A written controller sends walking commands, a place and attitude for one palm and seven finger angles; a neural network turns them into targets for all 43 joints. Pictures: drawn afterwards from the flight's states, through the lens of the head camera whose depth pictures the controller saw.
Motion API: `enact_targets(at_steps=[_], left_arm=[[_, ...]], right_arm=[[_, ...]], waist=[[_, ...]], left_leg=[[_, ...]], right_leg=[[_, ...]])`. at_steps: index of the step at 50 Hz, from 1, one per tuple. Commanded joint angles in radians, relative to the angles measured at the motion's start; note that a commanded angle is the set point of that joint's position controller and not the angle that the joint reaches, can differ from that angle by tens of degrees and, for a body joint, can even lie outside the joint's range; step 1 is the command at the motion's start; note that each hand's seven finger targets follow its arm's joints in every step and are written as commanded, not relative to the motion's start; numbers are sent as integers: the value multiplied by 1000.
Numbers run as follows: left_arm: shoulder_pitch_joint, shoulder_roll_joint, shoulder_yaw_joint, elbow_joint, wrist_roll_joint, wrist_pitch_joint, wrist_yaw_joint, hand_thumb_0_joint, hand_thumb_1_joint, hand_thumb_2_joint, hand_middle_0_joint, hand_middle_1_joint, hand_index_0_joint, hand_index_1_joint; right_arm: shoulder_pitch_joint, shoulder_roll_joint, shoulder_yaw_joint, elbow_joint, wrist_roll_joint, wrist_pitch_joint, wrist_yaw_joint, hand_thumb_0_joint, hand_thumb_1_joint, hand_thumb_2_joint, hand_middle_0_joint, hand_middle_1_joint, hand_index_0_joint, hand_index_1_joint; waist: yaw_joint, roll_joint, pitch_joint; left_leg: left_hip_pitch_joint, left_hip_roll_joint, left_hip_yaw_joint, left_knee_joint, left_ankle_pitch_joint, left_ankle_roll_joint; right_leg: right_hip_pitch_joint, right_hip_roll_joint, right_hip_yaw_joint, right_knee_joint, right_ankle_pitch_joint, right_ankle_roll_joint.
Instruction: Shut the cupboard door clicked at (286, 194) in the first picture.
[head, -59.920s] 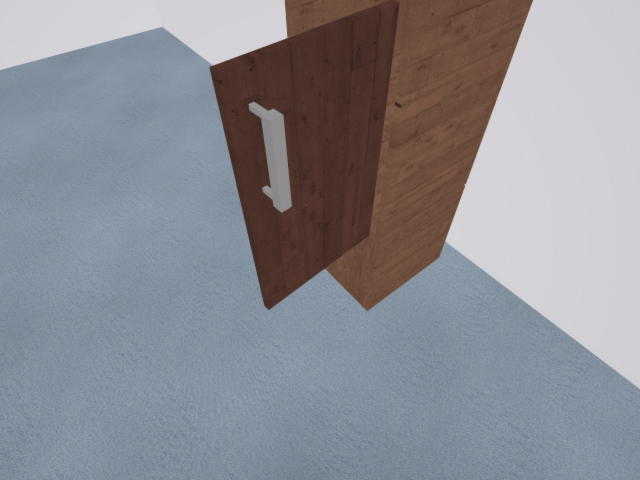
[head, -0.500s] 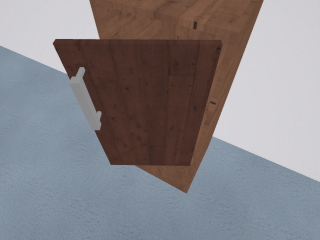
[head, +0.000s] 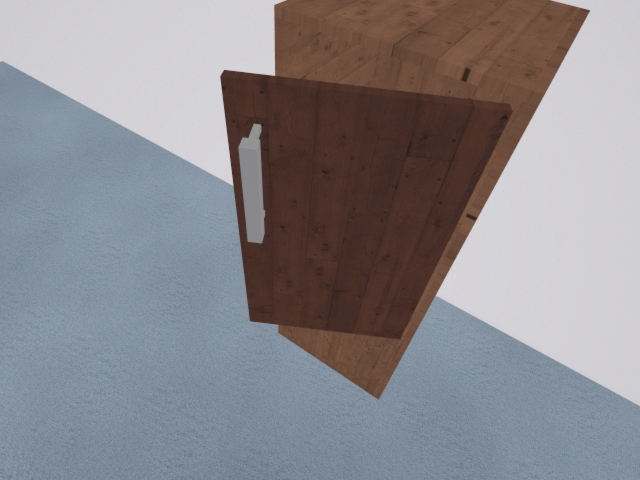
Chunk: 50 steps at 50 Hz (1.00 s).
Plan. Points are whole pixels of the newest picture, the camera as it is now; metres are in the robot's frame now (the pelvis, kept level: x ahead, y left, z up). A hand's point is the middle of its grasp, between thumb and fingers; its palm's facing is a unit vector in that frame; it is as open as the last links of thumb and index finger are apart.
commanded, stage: come to a stop and stand still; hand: left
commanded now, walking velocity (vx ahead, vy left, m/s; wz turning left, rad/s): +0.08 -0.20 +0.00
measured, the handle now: (256, 186) +0.47 +0.14 +0.10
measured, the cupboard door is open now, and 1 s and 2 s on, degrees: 28 28 28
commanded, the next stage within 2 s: look again from close up in 0.70 s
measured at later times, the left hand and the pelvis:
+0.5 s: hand out of the picture +0.08 +0.16 -0.17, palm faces -0.02 -0.98 -0.22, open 7.2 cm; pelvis +0.01 -0.02 +0.00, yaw -2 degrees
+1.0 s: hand out of the picture -0.02 +0.15 -0.18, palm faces +0.02 -0.98 -0.18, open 7.4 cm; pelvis +0.01 -0.01 +0.00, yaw +0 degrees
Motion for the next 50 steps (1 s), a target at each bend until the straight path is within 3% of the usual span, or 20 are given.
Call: enact_targets(at_steps=[1,4,6,9,11,13,14,15,16,17,18,21,23,39,40,41,42,44,47,50], left_arm=[[33,18,2,-49,-2,-31,-19,0,900,900,-200,-300,-200,-300],[-36,12,-3,-71,-3,-26,-20,0,900,900,-200,-300,-200,-300],[-54,-8,-5,-75,-5,-21,-17,0,900,900,-200,-300,-200,-300],[-57,-18,-8,-69,-11,-19,-12,0,900,900,-200,-300,-200,-300],[-5,-29,-7,-42,-17,-24,-6,0,900,900,-200,-300,-200,-300],[37,-12,-6,-13,-15,-38,4,0,900,900,-200,-300,-200,-300],[43,23,-3,0,-15,-46,14,0,900,900,-200,-300,-200,-300],[47,44,-6,12,-18,-51,18,0,900,900,-200,-300,-200,-300],[44,53,-13,17,-17,-54,19,0,900,900,-200,-300,-200,-300],[29,51,-13,24,-18,-65,20,0,900,900,-200,-300,-200,-300],[3,30,-22,27,-21,-68,22,0,900,900,-200,-300,-200,-300],[-27,4,-34,30,-23,-65,23,0,900,900,-200,-300,-200,-300],[-19,1,-36,41,-23,-64,23,0,900,900,-200,-300,-200,-300],[63,-11,-51,78,-18,-77,28,0,900,900,-200,-300,-200,-300],[116,29,-47,114,3,-102,61,0,900,900,-200,-300,-200,-300],[85,69,-38,66,-9,-109,53,0,900,900,-200,-300,-200,-300],[42,48,-43,54,-10,-108,45,0,900,900,-200,-300,-200,-300],[44,15,-51,49,-12,-99,33,0,900,900,-200,-300,-200,-300],[65,-5,-57,61,-11,-83,26,0,900,900,-200,-300,-200,-300],[66,-6,-59,60,-10,-74,21,0,900,900,-200,-300,-200,-300]], right_arm=[[32,-154,-26,-30,9,-32,-33,0,-900,-900,200,300,200,300],[113,-153,-33,7,7,-33,-46,0,-900,-900,200,300,200,300],[146,-156,-35,29,5,-31,-53,0,-900,-900,200,300,200,300],[140,-152,-35,46,5,-23,-56,0,-900,-900,200,300,200,300],[124,-152,-36,56,10,-20,-56,0,-900,-900,200,300,200,300],[138,-117,-32,70,20,-21,-52,0,-900,-900,200,300,200,300],[147,-68,-21,73,26,-23,-46,0,-900,-900,200,300,200,300],[132,-28,-9,68,27,-23,-41,0,-900,-900,200,300,200,300],[130,-8,-4,72,29,-20,-37,0,-900,-900,200,300,200,300],[122,-8,-2,86,24,-12,-39,0,-900,-900,200,300,200,300],[121,-20,-4,98,23,-8,-38,0,-900,-900,200,300,200,300],[131,-28,0,136,23,-14,-34,0,-900,-900,200,300,200,300],[116,-35,2,145,26,-16,-33,0,-900,-900,200,300,200,300],[76,-42,7,148,33,-16,-34,0,-900,-900,200,300,200,300],[-9,-99,11,61,34,-43,-24,0,-900,-900,200,300,200,300],[58,-45,12,28,31,-31,-20,0,-900,-900,200,300,200,300],[96,-54,12,35,28,-32,-19,0,-900,-900,200,300,200,300],[101,-56,19,26,23,-44,-19,0,-900,-900,200,300,200,300],[95,-79,22,0,27,-39,-25,0,-900,-900,200,300,200,300],[93,-89,21,-6,26,-35,-23,0,-900,-900,200,300,200,300]], waist=[[-17,167,23],[-53,118,16],[-62,135,1],[-57,183,-11],[-27,177,-48],[-11,102,-68],[-15,15,-65],[-16,-28,-37],[-22,3,-42],[-27,-114,-66],[-33,-130,-37],[-35,18,11],[-26,44,23],[-23,10,32],[8,22,48],[-48,31,-49],[-61,55,-71],[-38,181,-46],[-30,79,28],[-24,59,78]], left_leg=[[16,231,-217,-330,-64,95],[112,280,-235,-293,131,124],[128,288,-228,-270,240,127],[84,280,-217,-224,368,123],[64,252,-186,-164,417,100],[-16,179,-137,-83,290,35],[-118,118,-79,-44,156,-6],[-148,59,-23,-39,18,-32],[-110,46,-13,-42,-2,-40],[-55,49,-7,-32,2,-46],[-20,55,-9,-44,10,-47],[38,87,-45,-123,162,-36],[32,95,-55,-140,173,-32],[96,91,-62,-178,158,-25],[-10,93,-27,56,228,-47],[5,53,-46,12,-25,-37],[21,58,-51,-18,-7,-35],[15,82,-74,-52,132,-14],[-45,90,-103,-90,61,3],[-82,82,-114,-140,-54,7]], right_leg=[[-94,-7,3,82,61,5],[-116,-14,-3,-26,19,10],[-84,-14,-8,-80,5,10],[30,-1,-20,-201,-9,1],[144,13,-40,-335,87,-3],[307,-16,-11,-519,269,-13],[398,-106,83,-518,401,-49],[373,-188,120,-506,509,-92],[332,-218,128,-492,538,-111],[300,-182,136,-509,531,-114],[248,-170,118,-530,493,-108],[206,-91,53,-509,387,-63],[223,-76,44,-523,348,-47],[210,-71,50,-584,323,-36],[206,-128,89,-529,752,-24],[238,-160,115,-520,572,-63],[200,-127,85,-499,354,-82],[172,-68,41,-457,245,-78],[149,-41,32,-465,130,-68],[125,-37,31,-476,55,-60]])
